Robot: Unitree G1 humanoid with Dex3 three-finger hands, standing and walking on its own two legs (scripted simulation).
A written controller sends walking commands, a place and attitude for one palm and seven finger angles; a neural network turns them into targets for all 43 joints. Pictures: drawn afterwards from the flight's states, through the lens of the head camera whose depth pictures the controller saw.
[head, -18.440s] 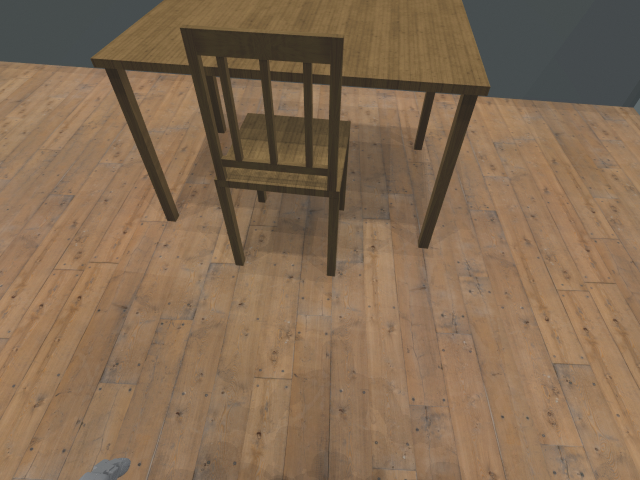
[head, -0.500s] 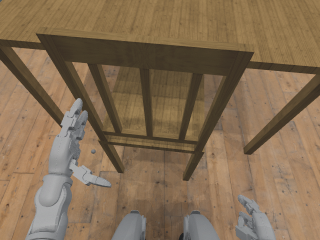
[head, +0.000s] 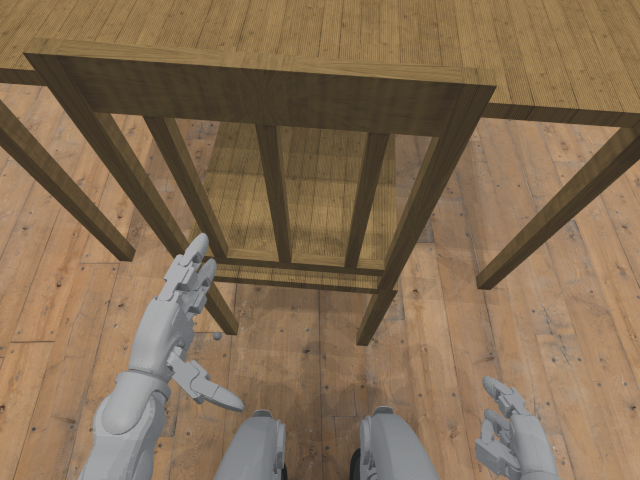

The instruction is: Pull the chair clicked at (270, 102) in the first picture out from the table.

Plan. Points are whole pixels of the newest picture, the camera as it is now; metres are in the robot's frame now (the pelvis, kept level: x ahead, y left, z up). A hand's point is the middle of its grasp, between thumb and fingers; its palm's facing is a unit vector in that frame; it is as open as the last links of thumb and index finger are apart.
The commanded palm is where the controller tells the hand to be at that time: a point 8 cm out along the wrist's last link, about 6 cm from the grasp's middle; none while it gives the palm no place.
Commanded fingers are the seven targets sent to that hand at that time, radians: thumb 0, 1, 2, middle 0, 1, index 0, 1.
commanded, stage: aim the fingers beside a spindle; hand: left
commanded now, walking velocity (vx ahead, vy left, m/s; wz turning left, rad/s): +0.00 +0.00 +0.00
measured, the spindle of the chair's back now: (278, 206) +0.45 +0.06 +0.02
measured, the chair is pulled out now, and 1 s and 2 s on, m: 0.00 0.00 -0.01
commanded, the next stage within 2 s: push the fingers through the gap in 0.94 s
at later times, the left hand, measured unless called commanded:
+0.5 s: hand (155, 291) +0.32 +0.18 +0.06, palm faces +0.03 -0.99 -0.12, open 16.9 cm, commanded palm +0.28 +0.22 +0.02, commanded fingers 0.00 -0.50 0.30 -0.06 -0.08 -0.06 -0.08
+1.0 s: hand (208, 332) +0.29 +0.14 -0.01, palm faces -0.19 -0.98 +0.04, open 16.9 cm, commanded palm +0.30 +0.22 +0.03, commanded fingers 0.00 -0.50 0.30 -0.06 -0.08 -0.06 -0.08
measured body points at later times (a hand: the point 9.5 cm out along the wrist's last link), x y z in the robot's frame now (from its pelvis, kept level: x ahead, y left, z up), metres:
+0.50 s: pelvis +0.00 +0.00 +0.00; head +0.10 +0.00 +0.44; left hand +0.31 +0.24 +0.06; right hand +0.17 -0.24 -0.10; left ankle +0.01 +0.11 -0.63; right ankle +0.03 -0.11 -0.63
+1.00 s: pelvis +0.00 +0.01 +0.00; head +0.13 +0.02 +0.43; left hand +0.30 +0.20 -0.01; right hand +0.17 -0.24 -0.10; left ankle +0.01 +0.11 -0.63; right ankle +0.03 -0.11 -0.63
